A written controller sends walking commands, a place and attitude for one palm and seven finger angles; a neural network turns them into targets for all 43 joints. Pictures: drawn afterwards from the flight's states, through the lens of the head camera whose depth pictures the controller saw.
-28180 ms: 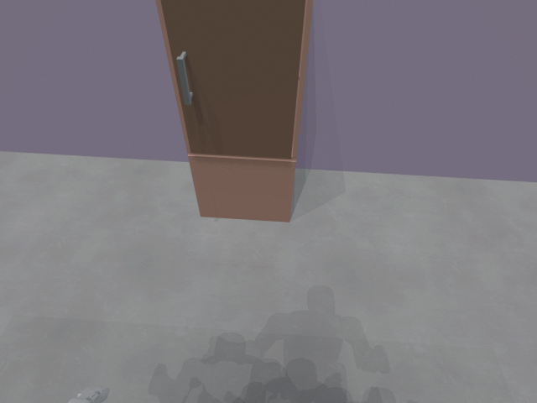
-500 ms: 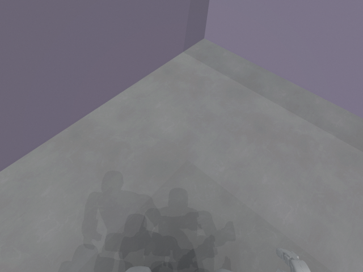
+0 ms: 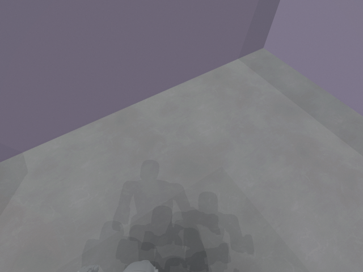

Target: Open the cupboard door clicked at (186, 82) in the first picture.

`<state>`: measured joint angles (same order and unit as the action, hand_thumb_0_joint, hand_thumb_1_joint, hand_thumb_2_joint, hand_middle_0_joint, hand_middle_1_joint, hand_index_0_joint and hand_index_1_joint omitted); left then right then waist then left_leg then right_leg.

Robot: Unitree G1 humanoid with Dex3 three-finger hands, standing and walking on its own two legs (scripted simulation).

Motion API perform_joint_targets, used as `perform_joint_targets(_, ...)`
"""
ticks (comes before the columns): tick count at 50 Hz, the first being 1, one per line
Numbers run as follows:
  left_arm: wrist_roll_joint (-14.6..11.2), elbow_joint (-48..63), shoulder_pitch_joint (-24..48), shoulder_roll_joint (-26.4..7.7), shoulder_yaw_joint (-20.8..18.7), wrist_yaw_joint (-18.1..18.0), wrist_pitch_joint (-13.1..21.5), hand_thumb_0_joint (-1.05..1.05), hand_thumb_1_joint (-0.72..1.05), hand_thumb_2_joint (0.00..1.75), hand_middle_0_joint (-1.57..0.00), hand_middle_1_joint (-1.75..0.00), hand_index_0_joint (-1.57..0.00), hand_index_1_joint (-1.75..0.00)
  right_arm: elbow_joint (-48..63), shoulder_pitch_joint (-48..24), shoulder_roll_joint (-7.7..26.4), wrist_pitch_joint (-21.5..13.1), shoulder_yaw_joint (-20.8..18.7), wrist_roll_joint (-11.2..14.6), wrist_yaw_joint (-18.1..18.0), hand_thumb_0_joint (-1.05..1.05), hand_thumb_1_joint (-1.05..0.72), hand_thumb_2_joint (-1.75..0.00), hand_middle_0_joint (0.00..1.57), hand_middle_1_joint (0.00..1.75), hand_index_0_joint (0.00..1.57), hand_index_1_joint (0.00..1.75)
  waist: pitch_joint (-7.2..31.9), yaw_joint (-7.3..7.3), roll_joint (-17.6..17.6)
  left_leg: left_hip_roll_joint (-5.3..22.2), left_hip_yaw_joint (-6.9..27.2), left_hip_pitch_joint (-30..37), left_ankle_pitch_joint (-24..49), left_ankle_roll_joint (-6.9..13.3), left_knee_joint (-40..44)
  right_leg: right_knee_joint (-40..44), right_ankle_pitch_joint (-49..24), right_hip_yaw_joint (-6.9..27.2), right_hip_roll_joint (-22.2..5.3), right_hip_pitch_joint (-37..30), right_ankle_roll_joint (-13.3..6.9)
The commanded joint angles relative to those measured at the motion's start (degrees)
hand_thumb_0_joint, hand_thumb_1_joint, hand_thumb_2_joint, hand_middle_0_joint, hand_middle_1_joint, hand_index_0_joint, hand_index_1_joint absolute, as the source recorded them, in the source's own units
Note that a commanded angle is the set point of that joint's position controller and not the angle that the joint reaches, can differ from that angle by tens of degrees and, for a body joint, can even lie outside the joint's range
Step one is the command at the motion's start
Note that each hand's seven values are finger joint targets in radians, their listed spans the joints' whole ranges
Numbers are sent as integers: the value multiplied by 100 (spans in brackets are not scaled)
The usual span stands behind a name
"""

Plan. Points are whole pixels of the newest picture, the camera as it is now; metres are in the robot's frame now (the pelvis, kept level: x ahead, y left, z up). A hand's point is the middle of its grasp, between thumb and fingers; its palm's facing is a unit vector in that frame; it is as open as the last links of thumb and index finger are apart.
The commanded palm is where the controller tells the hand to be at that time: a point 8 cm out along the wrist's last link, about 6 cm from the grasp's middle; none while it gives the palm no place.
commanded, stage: turn to face it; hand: left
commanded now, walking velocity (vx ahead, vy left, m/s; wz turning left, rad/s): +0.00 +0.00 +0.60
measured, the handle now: out of the picture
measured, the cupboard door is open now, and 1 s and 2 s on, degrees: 47 47 47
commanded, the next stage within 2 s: none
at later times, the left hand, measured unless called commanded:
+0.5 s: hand out of the picture +0.05 +0.19 -0.15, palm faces +0.29 -0.91 -0.31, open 7.4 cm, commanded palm none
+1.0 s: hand out of the picture -0.02 +0.19 -0.16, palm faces +0.57 -0.77 -0.29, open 7.4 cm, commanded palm none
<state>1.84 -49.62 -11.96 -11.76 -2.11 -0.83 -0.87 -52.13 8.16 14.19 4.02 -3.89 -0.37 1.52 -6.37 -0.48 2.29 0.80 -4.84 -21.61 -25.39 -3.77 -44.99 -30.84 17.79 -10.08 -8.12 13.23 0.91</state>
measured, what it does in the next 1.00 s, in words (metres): steps on the spot, turning left: left foot, then right foot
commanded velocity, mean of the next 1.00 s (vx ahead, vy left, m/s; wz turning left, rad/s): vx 0.00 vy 0.00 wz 0.60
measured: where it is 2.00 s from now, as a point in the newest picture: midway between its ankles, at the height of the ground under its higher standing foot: outside the picture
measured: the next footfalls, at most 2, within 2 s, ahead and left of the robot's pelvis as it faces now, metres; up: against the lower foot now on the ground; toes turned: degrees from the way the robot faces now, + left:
left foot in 0.06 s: +0.04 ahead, +0.13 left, +0.00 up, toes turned +7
right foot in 0.40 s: +0.08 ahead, -0.15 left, +0.00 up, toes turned +12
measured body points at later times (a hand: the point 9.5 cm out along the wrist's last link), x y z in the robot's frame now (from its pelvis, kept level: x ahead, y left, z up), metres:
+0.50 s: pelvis +0.01 -0.04 -0.01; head +0.06 -0.05 +0.44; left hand +0.03 +0.24 -0.13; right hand +0.16 -0.28 -0.16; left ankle -0.04 +0.09 -0.67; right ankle +0.04 -0.16 -0.74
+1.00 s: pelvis +0.03 -0.05 -0.01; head +0.07 -0.02 +0.44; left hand -0.04 +0.23 -0.14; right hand +0.24 -0.21 -0.15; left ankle -0.03 +0.08 -0.74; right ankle +0.10 -0.16 -0.72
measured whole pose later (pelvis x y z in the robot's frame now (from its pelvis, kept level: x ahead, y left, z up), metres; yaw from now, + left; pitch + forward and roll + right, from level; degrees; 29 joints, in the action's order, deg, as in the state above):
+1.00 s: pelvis +0.03 -0.05 -0.01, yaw +35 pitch +1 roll +0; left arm 0.8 -49.7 -8.3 -15.0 -3.9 -0.3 -2.9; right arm -51.5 9.2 12.9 2.6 -2.7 -1.3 -0.2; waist -5.6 -0.4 -0.5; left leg -0.6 5.9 -18.7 -14.4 -1.6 -31.9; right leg -43.0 23.7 -1.3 -2.6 21.3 4.1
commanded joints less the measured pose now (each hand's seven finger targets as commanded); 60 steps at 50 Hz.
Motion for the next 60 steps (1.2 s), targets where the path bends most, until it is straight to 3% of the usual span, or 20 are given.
perform_joint_targets(1, -96, 212, -203, -1294, -408, -32, 83, 0, 90, 90, -20, -30, -20, -30, 439, 120, 447, -243, -80, -17, 5, 0, -90, -90, 20, 30, 20, 30, 1110, 4, 622, -43, -47, 914, 1290, 163, 1840, -400, -3025, 384, -1036, -586, -240)
perform_joint_targets(3, -163, 597, 144, -651, -256, 11, 11, 0, 90, 90, -20, -30, -20, -30, 305, 976, 1541, -297, -354, -105, -87, 0, -90, -90, 20, 30, 20, 30, 1289, -499, -2091, 2269, 2997, 2407, 4727, 1427, 2416, -2661, 1928, 77, 118, 2020, 521)
perform_joint_targets(4, -111, 701, 562, -827, -238, -28, -59, 0, 90, 90, -20, -30, -20, -30, 151, 1269, 1612, -253, -360, -106, -149, 0, -90, -90, 20, 30, 20, 30, 1309, -604, -1466, 2450, 3003, 2246, 4985, 1861, 2258, -3325, 2042, 840, 131, 2164, 396)
perform_joint_targets(9, -109, 383, 386, -762, -288, 30, -122, 0, 90, 90, -20, -30, -20, -30, 381, 344, 1071, -337, -176, -102, -286, 0, -90, -90, 20, 30, 20, 30, 1002, -87, -1265, 1297, 1878, 1441, 3863, 1272, 2296, -3281, 731, 1040, 245, 1828, 402)
perform_joint_targets(17, -144, 277, -147, -736, -296, 30, -57, 0, 90, 90, -20, -30, -20, -30, 520, -157, 1159, -216, -284, -95, -220, 0, -90, -90, 20, 30, 20, 30, 929, 209, -1169, 891, 2083, 182, 2234, 1016, 1995, -250, 69, 716, 752, -261, 291)
perform_joint_targets(18, -125, 214, -390, -910, -353, 2, -9, 0, 90, 90, -20, -30, -20, -30, 569, -257, 1012, -199, -278, -55, -205, 0, -90, -90, 20, 30, 20, 30, 912, 361, -626, 566, 1935, -368, 1554, 761, 1615, 611, -287, 882, 544, -916, 242)
perform_joint_targets(20, -10, 296, -495, -1729, -474, -78, 58, 0, 90, 90, -20, -30, -20, -30, 797, -328, 557, -204, -223, -17, -130, 0, -90, -90, 20, 30, 20, 30, 808, 497, 1840, -438, 664, -1376, -1058, 140, -1195, 1946, -180, 3436, -2003, -798, -804)
perform_joint_targets(22, -41, 451, 159, -1220, -359, -117, 73, 0, 90, 90, -20, -30, -20, -30, 636, -159, 626, -129, -262, -70, -78, 0, -90, -90, 20, 30, 20, 30, 546, 89, 1002, -4, 915, -1214, -491, 184, -2339, 1666, -527, 2455, -1563, -132, -966)
perform_joint_targets(25, -57, 482, 277, -994, -269, -98, 96, 0, 90, 90, -20, -30, -20, -30, 493, -103, 479, -87, -188, -50, -11, 0, -90, -90, 20, 30, 20, 30, 658, -11, 1310, 97, 486, -1020, -158, -8, -1996, 1114, -2448, 1159, -999, -484, -760)
perform_joint_targets(30, -6, 264, -268, -1308, -393, -89, 101, 0, 90, 90, -20, -30, -20, -30, 593, -497, 234, -160, -60, -3, 39, 0, -90, -90, 20, 30, 20, 30, 786, 293, 920, -42, -41, -339, -133, 10, 80, 616, -3131, 890, -1188, -957, -732)
perform_joint_targets(33, -56, 226, -214, -1357, -426, -40, 67, 0, 90, 90, -20, -30, -20, -30, 515, -87, 372, -203, -76, -19, 14, 0, -90, -90, 20, 30, 20, 30, 863, 77, 836, -131, -126, 568, 768, 109, 1324, 52, -2707, 547, -1110, -560, -394)
perform_joint_targets(34, -105, 259, -109, -1275, -421, -20, 39, 0, 90, 90, -20, -30, -20, -30, 420, 237, 565, -236, -131, -28, 7, 0, -90, -90, 20, 30, 20, 30, 1028, -130, 359, 3, 102, 1292, 1478, 193, 1942, -489, -2145, 342, -1028, -52, -150)
perform_joint_targets(36, -131, 644, 312, -689, -230, 10, -30, 0, 90, 90, -20, -30, -20, -30, 343, 997, 1576, -268, -380, -92, -94, 0, -90, -90, 20, 30, 20, 30, 1245, -549, -1978, 2262, 3088, 2320, 4389, 1517, 2426, -2827, 2088, 320, 124, 2151, 490)
perform_joint_targets(38, -107, 732, 504, -811, -283, 1, -67, 0, 90, 90, -20, -30, -20, -30, 360, 830, 1539, -275, -329, -135, -188, 0, -90, -90, 20, 30, 20, 30, 1136, -403, -1018, 2128, 2778, 1586, 3116, 1772, 2447, -3426, 1593, 946, 72, 2068, 355)
perform_joint_targets(40, -77, 437, 465, -833, -314, 10, -119, 0, 90, 90, -20, -30, -20, -30, 452, 247, 1215, -291, -251, -126, -253, 0, -90, -90, 20, 30, 20, 30, 829, -184, -1696, 1451, 2269, 1149, 2925, 1380, 2472, -3427, 974, 1083, 137, 1985, 359)
perform_joint_targets(49, -150, 271, -167, -725, -292, 28, -34, 0, 90, 90, -20, -30, -20, -30, 532, -165, 1140, -220, -275, -91, -235, 0, -90, -90, 20, 30, 20, 30, 1000, 187, -1015, 873, 2148, 307, 2633, 1035, 1916, -280, 30, 708, 769, -219, 283)
perform_joint_targets(50, -128, 229, -435, -900, -350, -2, 11, 0, 90, 90, -20, -30, -20, -30, 588, -283, 1003, -209, -268, -46, -219, 0, -90, -90, 20, 30, 20, 30, 1018, 355, -597, 563, 2018, -251, 1918, 789, 1540, 600, -373, 908, 545, -924, 240)
perform_joint_targets(52, -6, 286, -552, -1721, -476, -76, 63, 0, 90, 90, -20, -30, -20, -30, 802, -427, 579, -198, -215, -14, -134, 0, -90, -90, 20, 30, 20, 30, 773, 522, 1692, -469, 667, -1366, -1015, 140, -1157, 1930, -171, 3439, -1993, -842, -826)
perform_joint_targets(56, -62, 534, 401, -1006, -281, -104, 67, 0, 90, 90, -20, -30, -20, -30, 426, -27, 556, -61, -246, -72, -16, 0, -90, -90, 20, 30, 20, 30, 508, -76, 1103, 97, 665, -1126, -55, 49, -2488, 1411, -1229, 1531, -1106, -160, -749)
perform_joint_targets(60, -48, 344, -219, -1103, -321, -101, 131, 0, 90, 90, -20, -30, -20, -30, 522, -469, 264, -116, -90, -22, 26, 0, -90, -90, 20, 30, 20, 30, 789, 241, 889, 23, 153, -828, -103, -59, -767, 827, -3336, 864, -1047, -1110, -729)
